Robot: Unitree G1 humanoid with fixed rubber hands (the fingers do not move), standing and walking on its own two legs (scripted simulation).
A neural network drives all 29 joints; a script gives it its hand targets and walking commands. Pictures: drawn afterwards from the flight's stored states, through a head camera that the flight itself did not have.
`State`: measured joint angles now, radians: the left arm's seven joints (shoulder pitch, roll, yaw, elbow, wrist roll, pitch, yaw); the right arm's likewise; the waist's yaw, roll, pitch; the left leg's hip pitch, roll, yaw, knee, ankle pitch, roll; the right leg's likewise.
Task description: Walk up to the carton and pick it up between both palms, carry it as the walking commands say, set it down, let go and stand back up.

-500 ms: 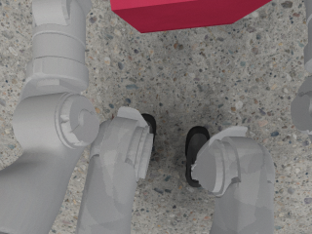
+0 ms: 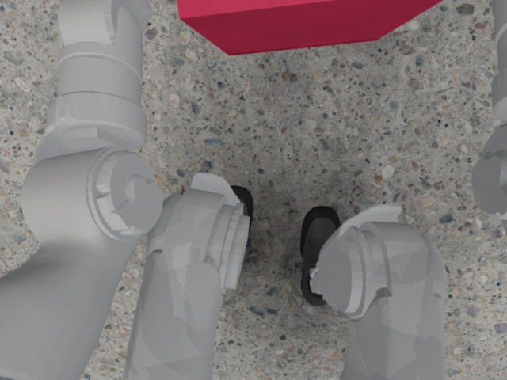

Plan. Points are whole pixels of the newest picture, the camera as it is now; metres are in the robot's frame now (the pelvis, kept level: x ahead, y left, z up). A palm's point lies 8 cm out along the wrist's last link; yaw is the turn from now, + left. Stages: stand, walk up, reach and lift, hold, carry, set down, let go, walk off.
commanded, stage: set down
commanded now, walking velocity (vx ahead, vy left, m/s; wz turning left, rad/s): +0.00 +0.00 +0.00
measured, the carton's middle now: out of the picture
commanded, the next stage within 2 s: let go in 1.90 s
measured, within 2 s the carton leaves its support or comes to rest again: neither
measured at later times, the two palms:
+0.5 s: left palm out of the picture +0.54 +0.24 -0.16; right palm out of the picture +0.61 -0.13 -0.15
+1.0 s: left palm out of the picture +0.55 +0.26 -0.07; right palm out of the picture +0.63 -0.13 -0.05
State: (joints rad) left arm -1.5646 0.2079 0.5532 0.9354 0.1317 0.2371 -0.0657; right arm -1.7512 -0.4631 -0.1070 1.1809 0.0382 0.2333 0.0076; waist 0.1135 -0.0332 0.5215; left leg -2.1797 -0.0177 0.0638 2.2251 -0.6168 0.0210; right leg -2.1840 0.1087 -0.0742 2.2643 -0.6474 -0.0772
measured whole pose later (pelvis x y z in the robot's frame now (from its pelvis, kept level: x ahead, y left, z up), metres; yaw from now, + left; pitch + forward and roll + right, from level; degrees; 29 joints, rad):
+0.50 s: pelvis +0.00 +0.01 +0.00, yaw +2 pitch +34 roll +3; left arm -1.57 0.34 0.31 1.19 -0.16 0.12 0.09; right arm -1.73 -0.48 0.02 1.26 0.13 0.16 -0.05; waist 0.09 0.01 0.46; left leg -2.22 -0.03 0.10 2.21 -0.59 0.04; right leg -2.21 0.08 -0.05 2.27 -0.66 -0.06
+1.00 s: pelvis -0.01 +0.01 +0.06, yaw +2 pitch +32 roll +0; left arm -1.56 0.37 0.23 0.89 -0.22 0.29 0.15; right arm -1.77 -0.56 -0.06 1.10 0.13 0.29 -0.04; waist 0.10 -0.01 0.51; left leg -2.04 -0.07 0.05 2.02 -0.55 0.03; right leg -2.01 0.07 -0.05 2.06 -0.62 -0.06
